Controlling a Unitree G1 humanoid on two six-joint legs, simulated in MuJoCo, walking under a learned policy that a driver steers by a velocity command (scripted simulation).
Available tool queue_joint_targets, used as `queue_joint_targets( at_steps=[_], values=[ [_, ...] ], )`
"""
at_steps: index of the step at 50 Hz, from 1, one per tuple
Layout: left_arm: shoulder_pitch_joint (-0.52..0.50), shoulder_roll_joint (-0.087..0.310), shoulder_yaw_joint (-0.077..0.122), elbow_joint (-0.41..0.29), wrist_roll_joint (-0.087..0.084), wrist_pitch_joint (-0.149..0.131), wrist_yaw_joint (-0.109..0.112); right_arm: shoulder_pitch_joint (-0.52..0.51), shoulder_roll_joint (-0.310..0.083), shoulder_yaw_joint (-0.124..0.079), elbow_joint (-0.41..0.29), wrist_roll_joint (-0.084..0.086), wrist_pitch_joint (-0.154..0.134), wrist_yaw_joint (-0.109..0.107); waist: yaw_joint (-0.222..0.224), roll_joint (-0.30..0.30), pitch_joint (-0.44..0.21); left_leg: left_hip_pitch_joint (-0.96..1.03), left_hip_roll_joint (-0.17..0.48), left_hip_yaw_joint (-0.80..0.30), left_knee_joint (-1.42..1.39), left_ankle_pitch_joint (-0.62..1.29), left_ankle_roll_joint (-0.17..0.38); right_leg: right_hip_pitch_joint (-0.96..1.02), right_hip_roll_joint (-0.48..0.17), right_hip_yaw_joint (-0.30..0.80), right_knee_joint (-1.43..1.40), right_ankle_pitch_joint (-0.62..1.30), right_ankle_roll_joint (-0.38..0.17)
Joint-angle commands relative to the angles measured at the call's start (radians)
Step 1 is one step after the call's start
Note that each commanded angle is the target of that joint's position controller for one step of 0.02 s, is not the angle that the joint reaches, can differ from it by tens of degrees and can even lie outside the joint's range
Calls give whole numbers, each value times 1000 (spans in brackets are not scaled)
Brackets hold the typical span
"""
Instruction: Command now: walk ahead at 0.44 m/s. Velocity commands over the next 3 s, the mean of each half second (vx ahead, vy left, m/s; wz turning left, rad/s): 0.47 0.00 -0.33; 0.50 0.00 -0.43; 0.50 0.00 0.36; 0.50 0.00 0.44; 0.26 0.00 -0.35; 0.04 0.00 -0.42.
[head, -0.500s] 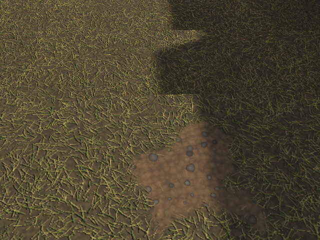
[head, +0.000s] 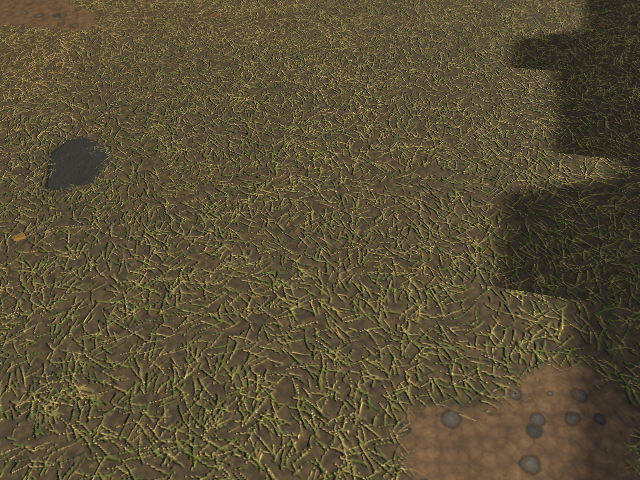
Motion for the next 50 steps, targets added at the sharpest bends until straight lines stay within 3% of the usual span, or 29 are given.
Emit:
queue_joint_targets(
  at_steps=[1,4,6,8,9,10,11,12,13,14,17,20,24,29,30,31,32,33,34,35,36,37,38,39,40,42,45,47,50],
  values=[
    [-25,157,24,-51,-12,-3,2,-207,8,15,-129,2,-45,16,21,-175,131,-50,8,71,-198,88,-26,-44,-171,175,-160,180,-164],
    [27,201,32,-35,-19,8,2,-248,-10,8,-133,17,-59,34,31,-189,126,92,-32,92,-347,80,-30,-58,-190,186,-127,216,-162],
    [36,211,35,-28,-28,13,2,-225,-41,-6,-130,26,-66,36,-2,-210,113,182,-38,70,-420,75,-8,-37,-223,232,-91,246,-146],
    [14,212,35,-30,-30,15,4,-81,-91,-36,-87,24,-68,25,-101,-200,33,419,-59,80,-502,82,42,-51,-195,197,57,472,-107],
    [6,184,27,-40,-21,9,2,51,-134,-57,-60,14,-66,11,-172,-171,-67,645,1,37,-490,96,78,-141,-143,152,245,482,-72],
    [4,88,0,-87,5,-1,0,230,-214,-76,-43,-17,-57,-6,-232,1,-259,990,249,-226,-451,58,158,-403,-51,91,597,188,-20],
    [93,43,-17,-102,-20,-16,4,261,-231,-73,-20,-26,-48,5,-186,283,-388,1068,419,-615,-599,-138,266,-596,30,112,840,-305,6],
    [50,142,14,-92,-48,-13,6,219,-133,-48,-12,-19,-48,7,-187,178,-244,960,376,-563,-641,-230,244,-678,-25,149,953,-249,8],
    [-23,156,20,-106,-50,-9,4,161,-91,-34,-5,-6,-47,6,-174,132,-110,836,339,-395,-654,-178,218,-710,-62,118,960,-161,4],
    [-54,139,19,-106,-37,-4,6,103,-67,-26,2,-8,-49,8,-145,70,-50,725,290,-296,-683,-99,202,-678,-91,102,934,-90,5],
    [-58,79,17,-111,-30,27,-2,17,-29,-23,31,-17,-68,10,-80,81,38,538,235,-107,-778,77,199,-587,-127,94,874,0,16],
    [-119,58,12,-149,-20,45,-6,-1,-54,-35,63,-12,-83,4,-62,38,88,506,250,-4,-821,191,213,-632,-133,99,776,65,33],
    [-232,50,-1,-191,-15,36,-36,8,-106,-51,97,-7,-77,-7,-89,9,109,513,230,135,-831,221,188,-582,-122,59,517,275,23],
    [-351,90,8,-256,-15,42,-61,55,-160,-71,138,21,-55,-9,-117,-15,135,629,266,216,-776,272,148,-551,-91,-9,367,228,-36],
    [-242,46,-33,-218,120,22,-87,91,-13,3,138,-146,-85,31,-72,33,64,673,348,164,-800,299,188,-496,-84,42,398,177,-75],
    [-229,87,-4,-219,105,11,-88,58,-50,-11,139,-138,-92,35,-46,28,91,724,331,205,-737,375,181,-491,-52,32,376,134,-94],
    [-222,134,12,-224,78,-5,-89,36,-109,-21,141,-114,-92,35,-10,-5,51,710,273,275,-617,498,164,-371,14,-50,299,185,-116],
    [-166,179,34,-215,57,-26,-86,94,-136,-22,166,-108,-87,40,7,-33,-20,622,206,339,-426,642,141,-131,89,-95,281,212,-142],
    [-7,223,56,-179,55,-28,-60,210,-79,2,188,-147,-83,47,18,-120,-175,388,167,340,-123,463,83,242,54,30,403,390,-230],
    [183,271,53,-146,43,-20,-34,321,56,61,146,-177,-94,81,15,-298,-460,55,-11,246,131,-347,7,713,-185,576,237,218,-442],
    [281,217,39,-89,59,-26,-35,80,-18,44,135,-101,-93,96,163,-161,-249,-193,-87,38,305,-349,24,634,-218,771,64,39,-346],
    [224,233,47,-71,50,-45,-39,-62,-29,42,84,-60,-104,81,152,-181,-9,-340,-36,-31,398,-282,40,433,-217,681,24,-69,-280],
    [133,191,31,-79,37,-54,-44,-71,-78,36,87,-62,-112,51,101,-152,18,-271,15,-53,404,-221,50,227,-205,630,17,-57,-292],
    [76,123,-3,-73,41,-62,-50,-39,-67,44,81,-93,-112,26,27,-145,-5,-180,43,-63,370,-174,58,83,-193,571,17,35,-300],
    [-9,82,-25,-86,50,-63,-55,-18,-39,56,85,-107,-104,8,-45,-106,13,-80,75,-59,336,-139,57,-88,-192,520,-9,71,-295],
    [-165,52,-40,-133,53,-63,-54,19,-16,69,97,-96,-70,-2,-118,-84,16,16,94,-38,239,-132,36,-276,-176,444,-98,42,-291],
    [-152,101,-29,-139,81,-75,-58,-14,2,87,113,-84,-46,30,-80,-48,41,50,114,32,10,89,0,-359,-129,277,-113,203,-269],
    [-45,129,-22,-104,78,-71,-69,-115,24,98,97,-79,-41,50,-18,-62,52,58,89,71,-160,205,-7,-300,-122,217,-100,287,-263],
    [95,147,-15,-49,77,-58,-81,-209,-8,89,76,-70,-39,62,32,-93,76,-31,51,87,-283,295,13,-104,-175,220,-68,356,-270]
  ],
)
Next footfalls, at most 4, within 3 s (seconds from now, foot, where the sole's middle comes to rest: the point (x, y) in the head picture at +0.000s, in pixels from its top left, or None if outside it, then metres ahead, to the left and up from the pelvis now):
0.18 left None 0.24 0.16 -0.78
0.66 right None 0.45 -0.19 -0.78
1.18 left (443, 345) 0.85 -0.14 -0.78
1.62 right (536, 311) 0.96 -0.38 -0.78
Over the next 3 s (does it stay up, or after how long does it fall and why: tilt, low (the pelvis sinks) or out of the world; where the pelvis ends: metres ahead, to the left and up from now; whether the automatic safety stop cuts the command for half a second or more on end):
stays up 1.43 -0.23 -0.15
